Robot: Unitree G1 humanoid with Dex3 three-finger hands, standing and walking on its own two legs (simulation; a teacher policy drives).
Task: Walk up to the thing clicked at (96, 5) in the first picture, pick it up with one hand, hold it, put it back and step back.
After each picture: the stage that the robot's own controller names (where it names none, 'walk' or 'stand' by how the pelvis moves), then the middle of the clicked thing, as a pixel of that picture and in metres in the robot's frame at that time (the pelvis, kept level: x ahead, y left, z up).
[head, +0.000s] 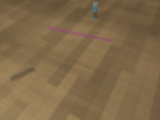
stand; (95, 10) +2.16 -0.17 -0.65
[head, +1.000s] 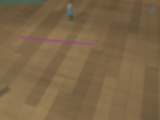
walk; (70, 13) +1.99 +0.15 -0.63
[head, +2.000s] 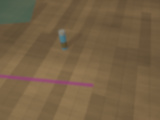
walk; (63, 40) +1.34 +0.28 -0.64
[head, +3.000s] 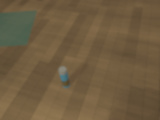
walk; (64, 77) +0.82 +0.24 -0.65
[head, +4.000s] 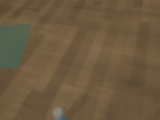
walk; (60, 118) +0.45 +0.23 -0.65
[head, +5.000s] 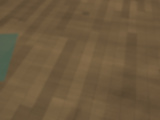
walk; out of the picture +0.37 +0.21 -0.66
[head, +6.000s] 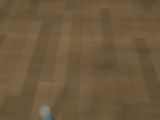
stand; (47, 116) +0.43 +0.23 -0.62
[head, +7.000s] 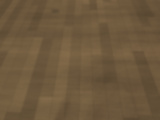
stand; out of the picture +0.39 +0.26 -0.65
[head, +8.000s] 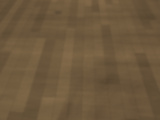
stand; out of the picture +0.40 +0.24 -0.66
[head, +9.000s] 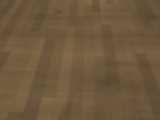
stand; out of the picture +0.39 +0.24 -0.66
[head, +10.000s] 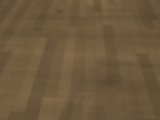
stand; out of the picture +0.39 +0.23 -0.66
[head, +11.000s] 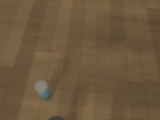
go down; (44, 92) +0.43 +0.23 -0.50
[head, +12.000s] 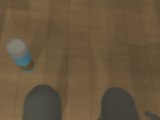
go down; (23, 58) +0.46 +0.29 -0.27
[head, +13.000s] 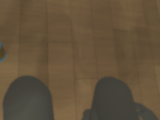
close in; out of the picture +0.44 +0.32 -0.20
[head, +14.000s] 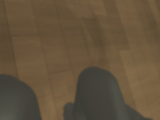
close; out of the picture +0.42 +0.34 -0.15
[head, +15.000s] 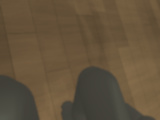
lift; out of the picture +0.40 +0.35 -0.16
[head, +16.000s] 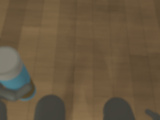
lift; (17, 79) +0.33 +0.23 -0.02
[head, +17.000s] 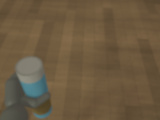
hold; (37, 91) +0.32 +0.17 +0.02
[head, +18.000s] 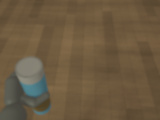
hold; (36, 89) +0.32 +0.17 +0.02
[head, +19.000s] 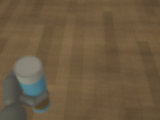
hold; (35, 88) +0.32 +0.17 +0.03
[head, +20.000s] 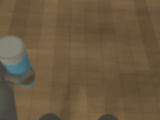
crouch; (19, 66) +0.40 +0.21 -0.03
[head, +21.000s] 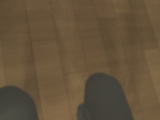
lower; out of the picture +0.47 +0.32 -0.09
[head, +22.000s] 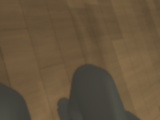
lower; out of the picture +0.43 +0.35 -0.16
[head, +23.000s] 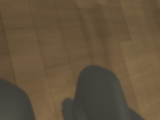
lower; out of the picture +0.41 +0.35 -0.16
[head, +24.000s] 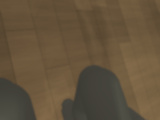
lower; out of the picture +0.40 +0.35 -0.16
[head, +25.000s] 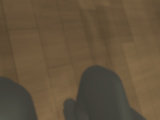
lower; out of the picture +0.40 +0.35 -0.16
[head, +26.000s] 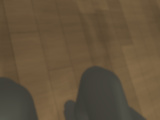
open; out of the picture +0.40 +0.35 -0.16
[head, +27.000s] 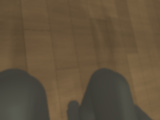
stand; out of the picture +0.39 +0.33 -0.17
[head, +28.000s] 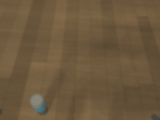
stand; (40, 106) +0.40 +0.25 -0.51
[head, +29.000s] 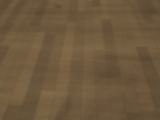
stand; out of the picture +0.39 +0.24 -0.60
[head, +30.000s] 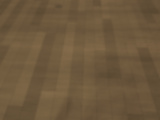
stand; out of the picture +0.38 +0.24 -0.60
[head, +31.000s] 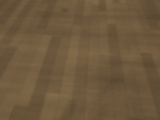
stand; out of the picture +0.39 +0.22 -0.64
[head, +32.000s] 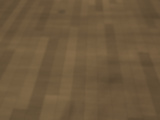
stand; out of the picture +0.38 +0.24 -0.66
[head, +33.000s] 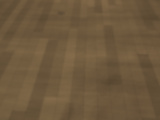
stand; out of the picture +0.37 +0.23 -0.66
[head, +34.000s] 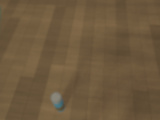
walk; (58, 102) +0.46 +0.20 -0.63
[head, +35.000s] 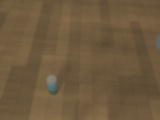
walk; (52, 86) +0.61 +0.20 -0.64
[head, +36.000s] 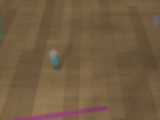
walk; (55, 61) +0.88 +0.31 -0.62
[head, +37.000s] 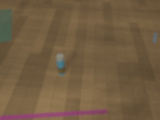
stand; (60, 64) +0.99 +0.22 -0.65
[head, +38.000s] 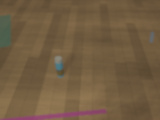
stand; (59, 67) +1.01 +0.24 -0.66
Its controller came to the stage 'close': yes
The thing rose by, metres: 0.68
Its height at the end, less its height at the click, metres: +0.00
